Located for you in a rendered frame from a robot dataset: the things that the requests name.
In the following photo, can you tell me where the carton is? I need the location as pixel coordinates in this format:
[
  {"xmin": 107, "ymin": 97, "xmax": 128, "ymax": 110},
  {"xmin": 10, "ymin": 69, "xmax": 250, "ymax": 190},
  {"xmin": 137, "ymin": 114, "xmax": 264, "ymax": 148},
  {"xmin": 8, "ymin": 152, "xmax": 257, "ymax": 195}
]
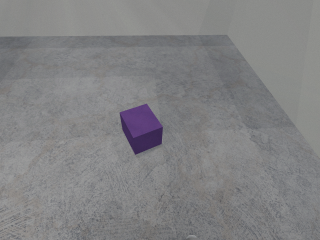
[{"xmin": 120, "ymin": 104, "xmax": 163, "ymax": 155}]

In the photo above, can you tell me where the robot right shin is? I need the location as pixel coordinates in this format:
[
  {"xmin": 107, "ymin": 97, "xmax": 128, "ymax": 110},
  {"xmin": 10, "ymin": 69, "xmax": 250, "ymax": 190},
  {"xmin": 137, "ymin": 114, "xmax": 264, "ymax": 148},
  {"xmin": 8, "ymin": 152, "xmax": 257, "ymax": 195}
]
[{"xmin": 186, "ymin": 235, "xmax": 197, "ymax": 239}]

